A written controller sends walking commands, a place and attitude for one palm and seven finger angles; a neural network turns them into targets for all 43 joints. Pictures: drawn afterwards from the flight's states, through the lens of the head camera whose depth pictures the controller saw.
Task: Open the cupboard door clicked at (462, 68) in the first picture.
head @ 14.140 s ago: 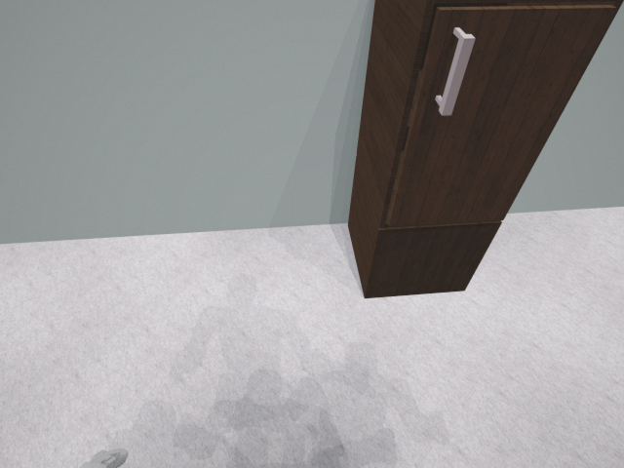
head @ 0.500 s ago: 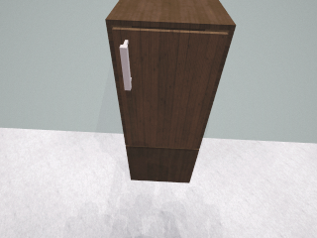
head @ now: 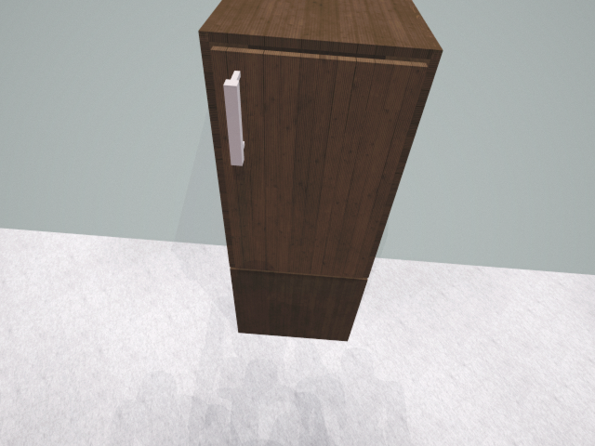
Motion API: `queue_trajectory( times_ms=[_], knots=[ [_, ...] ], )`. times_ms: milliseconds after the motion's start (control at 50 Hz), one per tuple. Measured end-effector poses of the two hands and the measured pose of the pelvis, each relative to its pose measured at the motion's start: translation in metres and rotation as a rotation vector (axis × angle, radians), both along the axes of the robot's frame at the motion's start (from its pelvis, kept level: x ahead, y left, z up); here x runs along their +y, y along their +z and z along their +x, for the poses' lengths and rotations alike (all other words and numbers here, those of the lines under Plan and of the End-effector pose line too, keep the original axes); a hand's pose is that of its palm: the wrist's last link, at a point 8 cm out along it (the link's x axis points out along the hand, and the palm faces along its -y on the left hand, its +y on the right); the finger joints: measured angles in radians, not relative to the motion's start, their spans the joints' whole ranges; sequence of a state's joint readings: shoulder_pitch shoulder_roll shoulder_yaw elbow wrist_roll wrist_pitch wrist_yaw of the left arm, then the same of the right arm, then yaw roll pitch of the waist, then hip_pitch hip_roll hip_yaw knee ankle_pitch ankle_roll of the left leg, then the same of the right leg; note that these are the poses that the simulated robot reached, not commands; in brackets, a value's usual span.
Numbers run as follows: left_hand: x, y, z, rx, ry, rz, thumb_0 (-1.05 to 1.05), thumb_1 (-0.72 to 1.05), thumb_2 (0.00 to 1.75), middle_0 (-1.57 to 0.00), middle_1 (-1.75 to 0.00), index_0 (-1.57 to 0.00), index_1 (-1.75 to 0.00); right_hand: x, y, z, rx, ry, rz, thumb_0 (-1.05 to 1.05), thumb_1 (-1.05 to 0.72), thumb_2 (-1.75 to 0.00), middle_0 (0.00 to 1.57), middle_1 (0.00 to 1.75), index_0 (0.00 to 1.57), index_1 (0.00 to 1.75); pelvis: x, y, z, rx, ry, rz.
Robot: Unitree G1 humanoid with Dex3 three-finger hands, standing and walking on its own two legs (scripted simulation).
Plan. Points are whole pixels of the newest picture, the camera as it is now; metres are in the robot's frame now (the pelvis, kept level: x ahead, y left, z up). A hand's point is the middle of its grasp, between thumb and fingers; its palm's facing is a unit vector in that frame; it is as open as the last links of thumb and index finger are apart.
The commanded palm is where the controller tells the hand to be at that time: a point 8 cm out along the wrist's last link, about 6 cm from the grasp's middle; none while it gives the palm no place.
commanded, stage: shuffle to correct the standing spot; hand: left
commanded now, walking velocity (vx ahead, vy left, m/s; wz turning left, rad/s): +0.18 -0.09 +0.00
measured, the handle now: (236, 119) +0.61 +0.16 +0.14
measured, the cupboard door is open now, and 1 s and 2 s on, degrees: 0 0 0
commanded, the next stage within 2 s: come to a stop and stand still in 0.36 s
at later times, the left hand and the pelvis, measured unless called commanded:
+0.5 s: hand out of the picture +0.08 +0.14 -0.17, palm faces -0.01 -0.98 -0.21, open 7.3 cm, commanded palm none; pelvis +0.06 -0.04 +0.00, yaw -2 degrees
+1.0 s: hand out of the picture +0.09 +0.13 -0.18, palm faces +0.02 -0.98 -0.18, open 7.3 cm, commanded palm none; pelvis +0.07 -0.04 -0.01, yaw -3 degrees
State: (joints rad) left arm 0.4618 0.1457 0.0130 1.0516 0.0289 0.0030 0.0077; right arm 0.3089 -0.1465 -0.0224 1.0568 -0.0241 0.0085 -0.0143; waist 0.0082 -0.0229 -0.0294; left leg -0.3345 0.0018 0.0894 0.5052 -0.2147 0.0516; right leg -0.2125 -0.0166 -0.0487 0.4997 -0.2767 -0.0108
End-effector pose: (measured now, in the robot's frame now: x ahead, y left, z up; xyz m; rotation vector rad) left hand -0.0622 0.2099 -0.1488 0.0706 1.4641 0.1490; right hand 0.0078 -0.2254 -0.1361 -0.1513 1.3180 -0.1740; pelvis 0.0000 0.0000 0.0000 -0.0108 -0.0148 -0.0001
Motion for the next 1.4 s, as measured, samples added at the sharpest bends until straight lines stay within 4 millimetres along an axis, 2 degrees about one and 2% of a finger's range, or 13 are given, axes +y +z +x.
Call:
queue_trajectory(
  times_ms=[120,220,280,400,520,640,740,860,980,1120,1200,1300,1400],
  knots=[
    [-0.013,-0.005,-0.010,0.044,0.024,-0.024,0.00,0.91,0.90,-0.19,-0.30,-0.20,-0.30,-0.003,-0.002,0.004,0.000,-0.006,-0.002,0.01,-0.91,-0.90,0.20,0.30,0.20,0.30,-0.005,-0.003,0.011,-0.005,0.002,-0.009],
    [-0.017,-0.015,0.006,0.047,0.020,-0.051,0.00,0.91,0.90,-0.19,-0.30,-0.20,-0.30,0.003,-0.003,0.009,0.002,-0.022,-0.007,0.01,-0.91,-0.90,0.20,0.30,0.20,0.30,-0.004,-0.008,0.025,-0.006,-0.001,-0.008],
    [-0.018,-0.014,0.030,0.035,-0.020,-0.054,0.01,0.91,0.90,-0.19,-0.30,-0.20,-0.30,0.005,-0.004,0.008,0.001,-0.055,0.003,0.01,-0.91,-0.90,0.20,0.30,0.20,0.30,-0.005,-0.007,0.032,0.008,-0.021,0.004],
    [-0.017,0.006,0.100,-0.075,-0.085,0.003,0.01,0.92,0.90,-0.19,-0.30,-0.20,-0.30,0.003,-0.002,-0.005,0.067,-0.096,0.045,0.00,-0.91,-0.90,0.20,0.30,0.20,0.30,-0.017,0.004,0.042,0.030,-0.032,0.008],
    [-0.020,0.010,0.139,-0.143,-0.080,0.086,0.02,0.94,0.90,-0.19,-0.30,-0.20,-0.30,-0.019,-0.017,-0.004,0.142,-0.111,0.082,0.01,-0.91,-0.90,0.20,0.30,0.21,0.30,-0.043,-0.004,0.062,0.025,-0.032,0.017],
    [-0.046,0.014,0.145,-0.138,-0.036,0.061,0.01,0.93,0.90,-0.19,-0.30,-0.20,-0.30,-0.038,-0.008,0.047,0.109,-0.053,0.065,0.01,-0.91,-0.90,0.20,0.30,0.20,0.30,-0.054,0.005,0.084,0.012,-0.013,0.023],
    [-0.060,0.002,0.143,-0.085,-0.024,0.007,0.01,0.92,0.90,-0.19,-0.30,-0.20,-0.30,-0.050,-0.003,0.093,0.037,-0.025,0.006,0.02,-0.94,-0.90,0.20,0.30,0.20,0.30,-0.051,0.002,0.093,-0.002,-0.020,0.012],
    [-0.050,-0.016,0.146,-0.056,-0.011,-0.013,0.01,0.92,0.90,-0.20,-0.30,-0.20,-0.30,-0.050,0.003,0.131,-0.047,0.001,-0.051,0.01,-0.93,-0.90,0.20,0.30,0.20,0.30,-0.042,-0.007,0.094,-0.016,-0.031,0.014],
    [-0.034,-0.008,0.150,-0.079,-0.043,0.033,0.01,0.91,0.90,-0.20,-0.30,-0.20,-0.30,-0.040,0.001,0.145,-0.127,0.019,-0.019,0.01,-0.92,-0.90,0.20,0.30,0.20,0.30,-0.039,-0.006,0.075,-0.002,-0.043,0.017],
    [-0.032,0.007,0.131,-0.120,-0.062,0.106,0.00,0.91,0.90,-0.19,-0.30,-0.20,-0.30,-0.036,-0.015,0.123,-0.148,0.006,0.075,0.00,-0.91,-0.90,0.20,0.30,0.20,0.30,-0.049,-0.008,0.049,0.008,-0.043,0.023],
    [-0.039,0.015,0.110,-0.105,-0.055,0.102,0.00,0.91,0.90,-0.19,-0.30,-0.20,-0.30,-0.049,-0.009,0.103,-0.129,-0.028,0.069,-0.02,-0.93,-0.90,0.20,0.30,0.21,0.30,-0.055,-0.001,0.044,0.009,-0.038,0.027],
    [-0.048,0.005,0.100,-0.099,-0.051,0.054,0.00,0.91,0.90,-0.19,-0.30,-0.20,-0.30,-0.062,-0.006,0.068,-0.058,-0.032,0.017,-0.01,-0.93,-0.90,0.20,0.30,0.20,0.30,-0.057,-0.002,0.043,0.018,-0.029,0.008],
    [-0.054,-0.001,0.094,-0.096,-0.041,0.016,0.01,0.92,0.90,-0.20,-0.30,-0.20,-0.30,-0.058,0.000,0.032,0.038,-0.017,-0.011,0.00,-0.92,-0.90,0.20,0.30,0.20,0.30,-0.056,0.001,0.034,0.005,-0.028,0.014]
  ],
)
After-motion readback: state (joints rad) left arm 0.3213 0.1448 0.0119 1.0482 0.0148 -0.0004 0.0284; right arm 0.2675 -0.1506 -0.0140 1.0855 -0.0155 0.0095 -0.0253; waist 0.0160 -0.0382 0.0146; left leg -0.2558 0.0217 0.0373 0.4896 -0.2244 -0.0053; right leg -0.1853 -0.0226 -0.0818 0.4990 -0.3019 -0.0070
